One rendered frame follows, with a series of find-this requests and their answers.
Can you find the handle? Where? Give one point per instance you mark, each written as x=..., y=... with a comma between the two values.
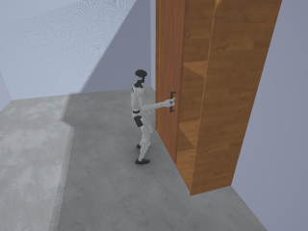
x=171, y=96
x=157, y=82

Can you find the robot right hand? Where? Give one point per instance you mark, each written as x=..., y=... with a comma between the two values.
x=167, y=103

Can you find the right robot shin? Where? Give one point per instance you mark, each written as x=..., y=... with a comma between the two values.
x=144, y=148

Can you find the left robot shin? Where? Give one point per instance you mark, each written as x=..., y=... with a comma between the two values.
x=142, y=137

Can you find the robot shin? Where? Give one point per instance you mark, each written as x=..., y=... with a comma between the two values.
x=144, y=148
x=142, y=137

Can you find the robot right upper arm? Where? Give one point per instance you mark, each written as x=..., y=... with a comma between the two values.
x=140, y=95

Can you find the right robot forearm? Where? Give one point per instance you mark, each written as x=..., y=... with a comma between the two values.
x=153, y=106

